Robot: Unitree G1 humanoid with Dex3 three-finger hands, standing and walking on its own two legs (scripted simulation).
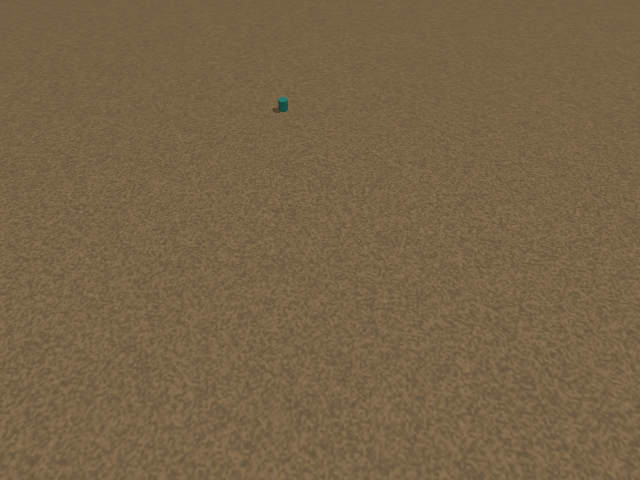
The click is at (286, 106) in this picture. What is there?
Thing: low tin
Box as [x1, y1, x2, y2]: [278, 97, 287, 111]
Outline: 280,97 278,99 279,110 285,111 287,110 287,99 285,97
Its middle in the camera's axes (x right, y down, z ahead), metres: -0.20 -0.79 +2.27
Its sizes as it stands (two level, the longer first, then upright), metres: 0.055 0.055 0.064
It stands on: the floor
